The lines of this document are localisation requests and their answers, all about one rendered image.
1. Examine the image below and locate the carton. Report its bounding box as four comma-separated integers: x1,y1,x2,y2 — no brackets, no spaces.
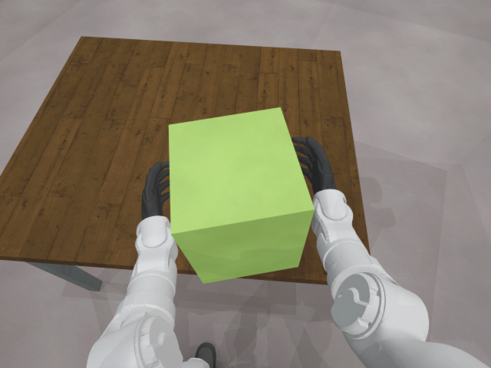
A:
169,107,315,284

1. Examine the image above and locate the left robot upper arm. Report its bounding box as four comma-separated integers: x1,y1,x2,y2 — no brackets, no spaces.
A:
87,315,183,368

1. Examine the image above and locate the right robot upper arm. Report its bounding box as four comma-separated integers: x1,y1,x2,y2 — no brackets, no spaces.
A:
331,272,490,368

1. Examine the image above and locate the robot left forearm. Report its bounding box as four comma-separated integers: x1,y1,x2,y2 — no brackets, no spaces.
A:
87,215,178,360

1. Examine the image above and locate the left robot foot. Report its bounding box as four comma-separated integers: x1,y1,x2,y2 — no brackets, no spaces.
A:
195,343,216,368

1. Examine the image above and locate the table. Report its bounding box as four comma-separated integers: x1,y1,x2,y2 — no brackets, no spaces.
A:
0,36,371,291

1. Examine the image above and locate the robot right forearm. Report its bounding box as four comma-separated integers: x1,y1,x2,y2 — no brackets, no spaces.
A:
311,189,401,299

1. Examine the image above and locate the right robot hand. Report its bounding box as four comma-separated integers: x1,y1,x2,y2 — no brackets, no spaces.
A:
292,136,337,195

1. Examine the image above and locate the left robot hand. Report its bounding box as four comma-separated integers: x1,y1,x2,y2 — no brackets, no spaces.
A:
141,161,170,221

